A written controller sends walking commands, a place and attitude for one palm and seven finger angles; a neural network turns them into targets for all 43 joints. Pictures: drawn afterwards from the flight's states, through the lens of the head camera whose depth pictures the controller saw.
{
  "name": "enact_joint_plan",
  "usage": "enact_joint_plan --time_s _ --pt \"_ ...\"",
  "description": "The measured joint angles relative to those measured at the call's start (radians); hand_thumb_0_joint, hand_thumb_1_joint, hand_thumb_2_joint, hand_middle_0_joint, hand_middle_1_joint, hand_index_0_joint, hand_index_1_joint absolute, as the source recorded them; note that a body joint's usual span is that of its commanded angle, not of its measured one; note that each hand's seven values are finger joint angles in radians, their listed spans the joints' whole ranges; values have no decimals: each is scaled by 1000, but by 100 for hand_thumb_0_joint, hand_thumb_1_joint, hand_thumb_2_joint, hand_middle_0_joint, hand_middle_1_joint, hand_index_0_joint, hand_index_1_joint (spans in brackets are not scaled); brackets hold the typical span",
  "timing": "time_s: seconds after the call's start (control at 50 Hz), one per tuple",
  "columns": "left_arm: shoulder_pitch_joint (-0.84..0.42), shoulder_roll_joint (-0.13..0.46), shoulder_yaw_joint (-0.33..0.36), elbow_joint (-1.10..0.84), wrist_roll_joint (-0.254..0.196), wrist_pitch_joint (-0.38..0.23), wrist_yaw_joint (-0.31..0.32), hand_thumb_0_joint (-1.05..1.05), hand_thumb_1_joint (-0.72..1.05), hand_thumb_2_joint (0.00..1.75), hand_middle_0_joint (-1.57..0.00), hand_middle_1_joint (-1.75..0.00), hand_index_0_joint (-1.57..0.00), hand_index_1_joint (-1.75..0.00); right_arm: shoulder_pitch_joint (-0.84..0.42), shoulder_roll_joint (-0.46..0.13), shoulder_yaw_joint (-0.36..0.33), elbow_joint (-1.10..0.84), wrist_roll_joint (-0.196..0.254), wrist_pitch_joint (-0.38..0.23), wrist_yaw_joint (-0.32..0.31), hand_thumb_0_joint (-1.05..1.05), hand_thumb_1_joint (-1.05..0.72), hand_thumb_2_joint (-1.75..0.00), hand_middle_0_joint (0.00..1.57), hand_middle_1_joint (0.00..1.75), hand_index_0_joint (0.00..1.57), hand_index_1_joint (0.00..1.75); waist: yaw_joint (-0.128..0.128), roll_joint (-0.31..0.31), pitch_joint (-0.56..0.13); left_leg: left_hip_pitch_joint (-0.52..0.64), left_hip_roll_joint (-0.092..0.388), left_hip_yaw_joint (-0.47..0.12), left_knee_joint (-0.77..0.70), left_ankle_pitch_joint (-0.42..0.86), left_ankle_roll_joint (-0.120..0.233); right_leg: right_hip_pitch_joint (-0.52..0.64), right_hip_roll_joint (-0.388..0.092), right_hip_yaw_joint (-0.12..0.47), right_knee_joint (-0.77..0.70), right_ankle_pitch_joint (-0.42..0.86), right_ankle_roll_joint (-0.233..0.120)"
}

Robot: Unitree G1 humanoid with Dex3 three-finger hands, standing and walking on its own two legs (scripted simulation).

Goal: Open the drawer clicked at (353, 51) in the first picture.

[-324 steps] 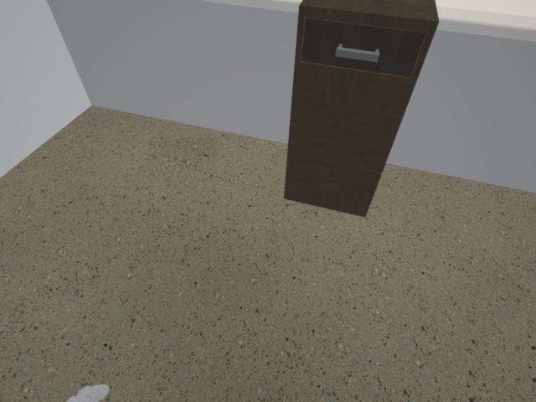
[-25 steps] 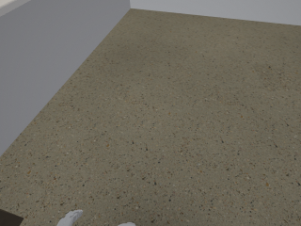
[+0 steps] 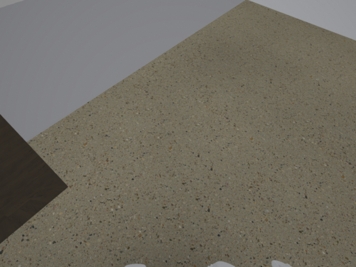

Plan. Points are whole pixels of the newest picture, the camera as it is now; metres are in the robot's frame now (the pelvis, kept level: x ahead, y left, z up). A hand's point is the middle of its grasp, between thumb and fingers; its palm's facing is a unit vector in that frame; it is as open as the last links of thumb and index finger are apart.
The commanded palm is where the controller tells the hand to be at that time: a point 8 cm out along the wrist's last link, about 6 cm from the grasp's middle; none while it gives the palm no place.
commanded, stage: turn to face it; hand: left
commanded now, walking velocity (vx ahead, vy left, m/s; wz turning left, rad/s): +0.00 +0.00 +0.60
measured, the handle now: out of the picture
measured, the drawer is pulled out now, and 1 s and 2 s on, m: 0.00 0.00 0.00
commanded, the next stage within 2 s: take the last steps up to it in 1.48 s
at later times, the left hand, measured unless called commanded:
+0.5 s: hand out of the picture +0.05 +0.16 -0.12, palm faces +0.30 -0.91 -0.30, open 7.3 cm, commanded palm none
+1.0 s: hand out of the picture -0.11 +0.20 -0.17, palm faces +0.61 -0.75 -0.26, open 7.3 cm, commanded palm none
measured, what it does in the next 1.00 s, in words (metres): steps on the spot, turning left: right foot, then left foot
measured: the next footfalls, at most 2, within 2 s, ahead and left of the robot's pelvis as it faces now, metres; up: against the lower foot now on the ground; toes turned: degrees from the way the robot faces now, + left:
right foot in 0.32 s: +0.06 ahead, -0.13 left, +0.00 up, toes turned +9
left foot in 0.84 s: -0.02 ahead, +0.09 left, +0.00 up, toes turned +38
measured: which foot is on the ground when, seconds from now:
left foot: down 0.00-0.34, up 0.36-0.82, down 0.84-1.00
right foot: up 0.00-0.30, down 0.32-0.84, up 0.86-1.00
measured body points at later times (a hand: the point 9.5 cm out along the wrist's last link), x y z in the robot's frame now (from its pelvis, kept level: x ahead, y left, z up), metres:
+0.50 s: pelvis +0.01 -0.06 +0.02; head +0.04 -0.09 +0.46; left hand +0.03 +0.21 -0.10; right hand +0.13 -0.29 -0.15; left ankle -0.06 +0.09 -0.62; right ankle +0.02 -0.13 -0.73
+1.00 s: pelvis -0.02 -0.01 +0.01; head +0.00 +0.03 +0.45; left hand -0.14 +0.24 -0.15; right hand +0.23 -0.15 -0.11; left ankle -0.05 +0.07 -0.73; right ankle +0.04 -0.16 -0.65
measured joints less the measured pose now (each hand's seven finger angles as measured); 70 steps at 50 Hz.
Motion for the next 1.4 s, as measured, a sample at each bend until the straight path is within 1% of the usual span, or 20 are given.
enact_joint_plan --time_s 0.06,0.12,0.3,0.32,0.36,0.4,0.46,0.54,0.68,0.78,0.84,0.86,0.9,0.96,1.02,1.18,1.28,1.32,1.36,1.4 --pt "-21 5 6 4 -3 4 -5 1 91 90 -20 -30 -20 -30 6 10 7 -5 -3 -4 -14 1 -91 -90 20 30 20 30 -8 14 -6 17 -7 -32 -49 30 2 -63 38 47 122 55 10" --pt "-45 -1 3 -15 -5 -4 -10 1 91 90 -20 -30 -20 -30 12 11 11 -1 -5 -1 -18 1 -91 -90 20 30 20 30 -14 30 -9 31 -21 -63 -93 62 4 -76 58 78 106 95 16" --pt "-112 -43 -16 -76 -14 -27 -7 0 91 90 -20 -30 -20 -30 44 1 0 7 -10 19 -13 1 -90 -90 21 30 20 30 -50 79 -23 -3 -58 -162 -77 77 -29 60 120 106 -255 133 5" --pt "-112 -47 -20 -84 -15 -36 -7 0 91 90 -20 -30 -20 -30 51 -2 -3 7 -7 22 -13 1 -90 -90 21 30 20 30 -51 84 -28 -17 -64 -173 -54 69 -37 99 124 101 -343 183 2" --pt "-114 -71 -32 -89 -6 -55 -3 0 91 90 -20 -30 -20 -30 55 -21 -17 14 -1 31 -13 1 -90 -90 21 30 20 30 -56 126 -21 -65 -59 -192 64 -23 -44 120 139 61 -367 206 -63" --pt "-101 -85 -45 -96 -3 -62 -2 0 91 90 -20 -30 -21 -30 64 -30 -26 23 -3 42 -11 1 -91 -90 21 30 20 30 -59 128 -24 -134 -73 -163 273 -125 -50 138 120 31 -372 196 -109" --pt "-71 -98 -50 -91 -4 -59 2 0 91 90 -21 -30 -21 -30 74 -39 -34 38 -8 51 0 1 -91 -90 20 30 20 30 -56 118 -31 -200 -53 -115 505 -81 -66 183 97 -2 -432 213 -122" --pt "-40 -106 -53 -73 -4 -61 5 0 91 90 -21 -30 -21 -30 82 -46 -37 49 -8 56 6 1 -91 -90 20 30 20 30 -57 106 -30 -220 -7 -92 585 -13 -92 224 78 -54 -487 232 -124" --pt "10 -102 -50 -40 4 -61 5 0 90 90 -21 -30 -21 -30 50 -44 -27 64 -4 70 5 1 -91 -90 20 30 20 30 -31 82 -7 -164 36 -51 417 -57 -105 244 43 -137 -486 219 -116" --pt "40 -70 -34 -13 9 -49 3 0 90 90 -21 -30 -21 -30 0 -28 -10 44 1 55 5 1 -91 -90 20 30 19 30 1 54 7 -83 35 13 198 -80 -80 230 11 -186 -429 186 -92" --pt "61 -41 -20 0 4 -40 0 0 90 90 -21 -30 -21 -30 -18 -21 0 15 1 33 8 1 -91 -90 20 30 20 30 10 37 -2 -2 22 44 10 31 -55 202 -18 -215 -342 140 -67" --pt "63 -30 -15 4 0 -34 -3 0 90 90 -21 -30 -21 -30 -23 -18 0 6 -1 20 7 1 -91 -90 20 30 20 30 7 28 -6 -1 11 42 -5 31 -16 170 -30 -195 -270 112 -51" --pt "44 -8 -7 15 -3 -8 0 0 91 90 -21 -30 -21 -30 -34 -5 6 -4 1 3 3 1 -91 -90 20 30 20 30 12 5 3 -19 -9 33 35 6 26 88 -16 -81 -82 -12 -24" --pt "13 0 1 16 -1 7 0 1 91 90 -20 -30 -20 -30 -26 4 14 -9 -1 -4 -10 1 -91 -90 20 30 20 30 9 11 -3 -6 -17 3 -1 25 34 -9 22 16 110 5 -5" --pt "-19 -3 1 -2 -1 -2 -7 1 91 90 -20 -30 -20 -30 -12 8 19 -6 -2 0 -16 1 -91 -90 20 30 20 30 0 26 -10 19 -29 -31 -70 70 38 -60 36 69 159 91 7" --pt "-85 -19 -6 -47 -3 -14 -4 0 91 90 -20 -30 -20 -30 43 26 17 7 -5 4 -14 1 -90 -90 21 30 20 30 -33 47 -35 30 -57 -108 -146 130 32 -39 68 121 6 121 22" --pt "-115 -42 -18 -64 -10 -21 0 0 91 90 -20 -30 -20 -30 75 21 7 18 -10 13 -16 1 -90 -90 21 30 20 30 -59 73 -35 2 -67 -150 -120 132 9 45 112 115 -188 98 8" --pt "-116 -54 -25 -72 -14 -32 1 0 91 90 -20 -30 -20 -30 88 14 2 24 -8 18 -17 1 -90 -90 21 30 20 30 -63 86 -38 -17 -73 -165 -94 126 -6 102 130 106 -314 159 0" --pt "-112 -71 -33 -72 -9 -50 4 0 91 90 -20 -30 -20 -30 98 2 -7 34 -1 23 -16 1 -90 -90 21 30 20 30 -61 111 -37 -49 -73 -181 -25 85 -19 148 145 87 -410 230 -41" --pt "-96 -89 -47 -71 -3 -58 4 0 91 90 -20 -30 -20 -30 106 -9 -17 46 0 37 -19 1 -91 -90 21 30 20 30 -65 126 -39 -104 -81 -171 150 -71 -32 155 138 63 -400 225 -93"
